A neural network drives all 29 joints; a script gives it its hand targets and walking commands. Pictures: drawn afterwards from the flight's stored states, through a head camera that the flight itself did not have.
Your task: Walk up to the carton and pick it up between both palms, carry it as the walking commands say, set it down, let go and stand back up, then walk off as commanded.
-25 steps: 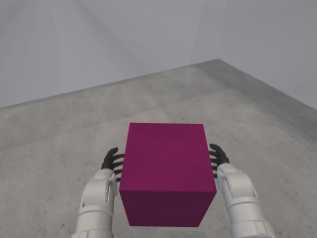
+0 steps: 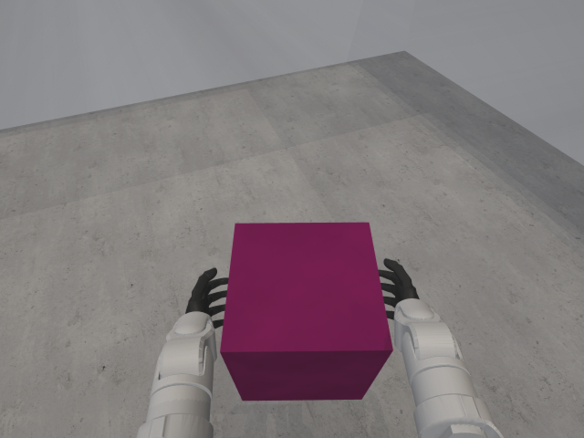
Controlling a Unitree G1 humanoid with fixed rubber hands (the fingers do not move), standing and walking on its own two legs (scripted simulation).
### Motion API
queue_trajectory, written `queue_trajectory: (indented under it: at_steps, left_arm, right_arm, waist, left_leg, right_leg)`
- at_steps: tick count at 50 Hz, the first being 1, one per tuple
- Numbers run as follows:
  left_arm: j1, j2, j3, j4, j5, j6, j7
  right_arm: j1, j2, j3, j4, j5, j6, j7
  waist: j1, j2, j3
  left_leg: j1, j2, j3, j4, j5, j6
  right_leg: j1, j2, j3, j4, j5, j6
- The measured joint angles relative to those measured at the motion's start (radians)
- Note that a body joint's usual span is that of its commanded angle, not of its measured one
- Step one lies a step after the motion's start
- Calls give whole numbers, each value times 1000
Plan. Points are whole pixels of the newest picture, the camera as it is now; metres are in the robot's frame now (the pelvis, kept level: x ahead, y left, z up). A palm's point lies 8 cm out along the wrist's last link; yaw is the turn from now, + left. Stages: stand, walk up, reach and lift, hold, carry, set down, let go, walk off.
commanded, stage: set down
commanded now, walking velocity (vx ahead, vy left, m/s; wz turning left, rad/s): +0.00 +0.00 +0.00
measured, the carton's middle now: (302, 316) +0.35 +0.01 -0.07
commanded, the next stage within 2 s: none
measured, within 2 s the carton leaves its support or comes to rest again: neither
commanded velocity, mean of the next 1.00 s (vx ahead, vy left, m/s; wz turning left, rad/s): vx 0.00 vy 0.00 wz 0.00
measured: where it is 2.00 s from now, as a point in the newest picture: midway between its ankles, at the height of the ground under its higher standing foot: outside the picture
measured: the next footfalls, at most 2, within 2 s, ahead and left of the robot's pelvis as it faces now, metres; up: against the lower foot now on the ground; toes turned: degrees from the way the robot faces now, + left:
none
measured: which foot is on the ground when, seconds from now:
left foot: down 0.00-1.00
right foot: down 0.00-1.00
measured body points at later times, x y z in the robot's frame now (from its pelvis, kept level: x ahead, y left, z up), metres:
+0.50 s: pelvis -0.02 -0.03 -0.04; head +0.18 -0.03 +0.37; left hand +0.34 +0.15 -0.13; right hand +0.35 -0.16 -0.13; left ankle +0.01 +0.11 -0.73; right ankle +0.06 -0.12 -0.73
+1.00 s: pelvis -0.06 -0.02 -0.11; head +0.19 -0.02 +0.27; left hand +0.38 +0.15 -0.20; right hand +0.38 -0.15 -0.20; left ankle +0.01 +0.11 -0.73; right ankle +0.06 -0.12 -0.73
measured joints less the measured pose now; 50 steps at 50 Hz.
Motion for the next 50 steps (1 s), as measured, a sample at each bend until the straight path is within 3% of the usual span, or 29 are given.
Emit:
queue_trajectory:
  at_steps: [12,19,23,31,37,44,50]
  left_arm:
    - [-19,-1,16,37,-10,-129,-3]
    - [-26,22,15,38,-96,-286,-17]
    - [-76,64,1,38,-128,-324,-26]
    - [-172,122,-19,38,-142,-308,-28]
    - [-329,123,73,132,-89,-240,-43]
    - [-457,122,135,185,-35,-201,-56]
    - [-451,122,125,135,-71,-195,-58]
  right_arm:
    - [27,20,-44,15,0,-158,2]
    - [26,47,-44,-48,0,-275,-15]
    - [-17,60,-44,-71,0,-309,-35]
    - [-110,61,-45,-89,0,-289,-63]
    - [-259,42,-128,13,0,-237,-60]
    - [-348,10,-158,46,0,-203,-58]
    - [-350,23,-158,-24,0,-181,-56]
  waist:
    - [-8,23,1]
    - [-5,-25,0]
    - [2,-54,-2]
    - [10,-23,-43]
    - [1,12,-48]
    - [-12,-7,-48]
    - [-15,-35,-48]
  left_leg:
    - [-207,-1,0,16,6,-10]
    - [-436,-1,0,105,6,-11]
    - [-564,-1,0,169,-2,-21]
    - [-732,-7,2,308,-23,-34]
    - [-820,-14,2,415,-45,-32]
    - [-969,-15,2,516,-64,-31]
    - [-1074,-15,5,594,-97,-31]
  right_leg:
    - [-224,2,0,50,-11,-10]
    - [-454,8,0,139,-12,-19]
    - [-584,11,0,203,-12,-22]
    - [-740,12,0,316,-20,-19]
    - [-819,12,0,406,-38,-14]
    - [-966,18,0,500,-50,-7]
    - [-1076,23,0,581,-80,-7]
